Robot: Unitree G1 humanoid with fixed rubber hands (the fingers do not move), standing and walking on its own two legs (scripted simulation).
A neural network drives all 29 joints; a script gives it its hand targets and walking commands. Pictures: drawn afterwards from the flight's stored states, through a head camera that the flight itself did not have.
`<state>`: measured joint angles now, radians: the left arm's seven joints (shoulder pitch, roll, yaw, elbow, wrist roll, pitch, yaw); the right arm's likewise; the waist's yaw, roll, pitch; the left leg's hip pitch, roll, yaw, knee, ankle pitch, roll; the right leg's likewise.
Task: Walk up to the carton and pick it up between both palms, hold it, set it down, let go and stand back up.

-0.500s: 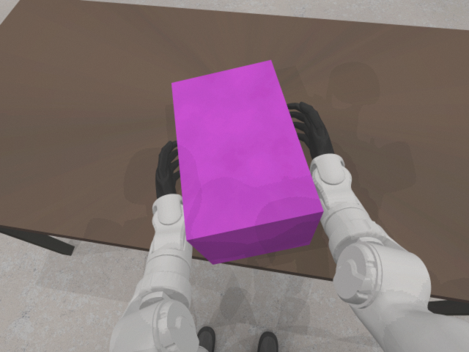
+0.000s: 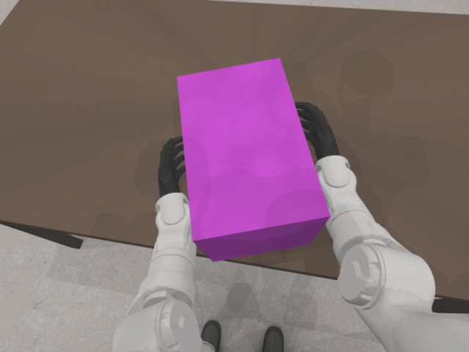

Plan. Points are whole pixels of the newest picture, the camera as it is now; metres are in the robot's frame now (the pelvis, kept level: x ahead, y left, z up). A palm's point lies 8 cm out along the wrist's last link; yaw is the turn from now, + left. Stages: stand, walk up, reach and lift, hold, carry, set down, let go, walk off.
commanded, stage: reach and lift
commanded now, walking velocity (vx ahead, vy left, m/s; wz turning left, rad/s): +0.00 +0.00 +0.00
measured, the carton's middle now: (245, 163) +0.42 +0.07 +0.00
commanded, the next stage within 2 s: none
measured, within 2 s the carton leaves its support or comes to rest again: leaves its support in 1.28 s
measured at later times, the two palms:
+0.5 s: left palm (172, 186) +0.36 +0.19 -0.01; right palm (323, 149) +0.46 -0.06 +0.01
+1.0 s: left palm (172, 187) +0.36 +0.19 -0.01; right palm (322, 148) +0.46 -0.06 +0.01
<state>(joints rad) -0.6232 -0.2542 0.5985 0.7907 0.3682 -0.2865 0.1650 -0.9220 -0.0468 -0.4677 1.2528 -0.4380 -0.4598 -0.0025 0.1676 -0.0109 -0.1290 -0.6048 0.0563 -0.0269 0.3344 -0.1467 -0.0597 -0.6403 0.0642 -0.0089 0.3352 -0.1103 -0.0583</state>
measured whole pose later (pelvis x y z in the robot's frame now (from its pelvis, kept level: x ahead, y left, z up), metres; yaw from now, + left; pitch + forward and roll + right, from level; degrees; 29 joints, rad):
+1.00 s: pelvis -0.01 +0.00 +0.00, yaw +1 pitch +27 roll +0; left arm -0.65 -0.22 0.54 0.89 0.29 -0.35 0.19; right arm -0.96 -0.09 -0.38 1.40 -0.37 -0.54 -0.07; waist 0.16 -0.02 -0.21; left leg -0.71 0.06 -0.06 0.38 -0.15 -0.07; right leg -0.72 0.07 -0.04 0.34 -0.10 -0.06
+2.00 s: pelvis -0.03 +0.00 +0.01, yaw +3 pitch +1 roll +0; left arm -0.66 -0.14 0.46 0.77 0.31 0.08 0.13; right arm -0.91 -0.01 -0.31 1.17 -0.12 -0.11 -0.10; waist 0.06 -0.07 -0.04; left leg -0.21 0.04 -0.07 0.36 -0.17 -0.06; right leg -0.23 0.05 -0.05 0.37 -0.16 -0.06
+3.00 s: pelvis -0.03 +0.05 +0.01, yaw +3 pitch -8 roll -1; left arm -0.54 -0.11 0.26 0.28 0.27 0.52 0.06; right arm -0.66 0.00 -0.07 0.62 0.10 0.21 -0.20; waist -0.08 -0.04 0.07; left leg -0.02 -0.01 -0.05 0.36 -0.20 0.01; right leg 0.00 0.00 -0.03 0.29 -0.14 0.01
